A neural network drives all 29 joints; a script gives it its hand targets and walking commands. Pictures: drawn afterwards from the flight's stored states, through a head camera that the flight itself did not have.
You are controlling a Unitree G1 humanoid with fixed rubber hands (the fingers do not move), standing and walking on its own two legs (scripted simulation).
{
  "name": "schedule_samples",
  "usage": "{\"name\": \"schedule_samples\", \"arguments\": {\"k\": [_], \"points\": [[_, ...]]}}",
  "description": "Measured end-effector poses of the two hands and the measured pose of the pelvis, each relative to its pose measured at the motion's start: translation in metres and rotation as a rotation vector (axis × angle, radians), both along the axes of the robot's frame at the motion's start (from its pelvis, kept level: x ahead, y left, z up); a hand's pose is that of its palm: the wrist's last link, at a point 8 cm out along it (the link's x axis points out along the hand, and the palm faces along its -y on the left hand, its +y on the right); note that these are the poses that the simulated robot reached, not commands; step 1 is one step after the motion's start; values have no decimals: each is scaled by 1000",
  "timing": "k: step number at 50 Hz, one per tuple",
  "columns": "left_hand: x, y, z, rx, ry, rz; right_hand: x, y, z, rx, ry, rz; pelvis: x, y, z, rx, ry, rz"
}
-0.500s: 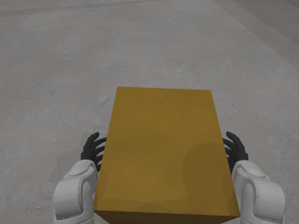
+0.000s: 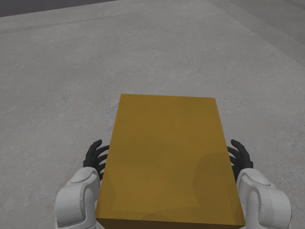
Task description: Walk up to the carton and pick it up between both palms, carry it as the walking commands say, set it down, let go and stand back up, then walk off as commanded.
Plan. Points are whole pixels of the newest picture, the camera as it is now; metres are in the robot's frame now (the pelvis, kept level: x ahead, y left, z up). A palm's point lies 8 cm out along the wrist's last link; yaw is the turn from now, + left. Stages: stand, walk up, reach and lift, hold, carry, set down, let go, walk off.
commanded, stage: carry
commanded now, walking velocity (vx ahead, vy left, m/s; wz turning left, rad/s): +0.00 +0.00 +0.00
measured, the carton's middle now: (164, 168) +0.28 +0.00 +0.00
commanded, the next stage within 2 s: none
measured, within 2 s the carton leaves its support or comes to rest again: neither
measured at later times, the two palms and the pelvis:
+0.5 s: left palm (69, 200) +0.18 +0.20 +0.08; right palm (238, 203) +0.17 -0.14 +0.08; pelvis -0.06 +0.03 +0.00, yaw +0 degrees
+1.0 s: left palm (86, 199) +0.18 +0.17 +0.07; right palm (253, 217) +0.15 -0.17 +0.06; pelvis -0.07 +0.02 -0.01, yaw -6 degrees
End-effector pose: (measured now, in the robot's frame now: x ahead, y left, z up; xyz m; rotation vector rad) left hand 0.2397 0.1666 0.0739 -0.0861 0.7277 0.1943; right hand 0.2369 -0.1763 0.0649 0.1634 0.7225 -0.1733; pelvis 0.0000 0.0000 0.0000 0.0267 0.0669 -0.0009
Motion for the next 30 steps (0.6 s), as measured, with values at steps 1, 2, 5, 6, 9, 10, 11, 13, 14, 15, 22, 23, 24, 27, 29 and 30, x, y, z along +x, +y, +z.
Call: {"name": "schedule_samples", "arguments": {"k": [1, 2, 5, 6, 9, 10, 11, 13, 14, 15, 22, 23, 24, 27, 29, 30], "points": [[-3, 5, -1, -7, -6, 2, -2, 5, 2, -9, -6, 2, -3, 5, -1, -6, 5, 2], [-5, 12, -3, -15, -13, 3, -3, 11, 3, -17, -13, 4, -6, 10, -3, -14, 9, 3], [-18, 29, -8, -38, -13, 15, -12, 29, 8, -41, -13, 16, -17, 22, -3, -18, -4, 10], [-23, 33, -7, -43, -11, 17, -16, 33, 10, -43, -11, 16, -20, 25, -1, -23, -6, 10], [-32, 40, -3, -54, -16, 17, -26, 40, 16, -49, -15, 12, -28, 32, 3, -33, -4, 9], [-34, 42, -2, -55, -19, 17, -29, 42, 18, -51, -18, 12, -30, 34, 4, -35, -2, 8], [-36, 43, 0, -56, -23, 16, -31, 43, 20, -52, -22, 11, -33, 35, 4, -36, 0, 7], [-41, 44, 2, -56, -30, 15, -36, 44, 22, -52, -29, 10, -37, 36, 5, -36, 2, 5], [-43, 44, 3, -55, -34, 14, -39, 44, 23, -50, -33, 9, -40, 36, 5, -35, 2, 5], [-46, 43, 4, -53, -37, 14, -41, 43, 23, -49, -36, 9, -42, 36, 5, -34, 1, 4], [-62, 32, 5, -29, -33, 1, -63, 32, 13, -22, -32, -3, -55, 29, 1, -23, -13, 1], [-62, 32, 6, -27, -30, -2, -65, 31, 12, -19, -29, -7, -56, 29, 1, -24, -13, 0], [-63, 32, 6, -25, -30, -4, -67, 31, 12, -16, -29, -9, -56, 29, 1, -26, -14, 0], [-64, 33, 7, -24, -32, -5, -68, 33, 12, -16, -31, -10, -57, 31, 1, -27, -15, 0], [-64, 33, 7, -25, -32, -5, -68, 33, 12, -17, -31, -10, -57, 31, 1, -28, -15, 0], [-64, 33, 7, -25, -32, -5, -67, 33, 13, -17, -31, -10, -57, 31, 1, -28, -15, 0]]}}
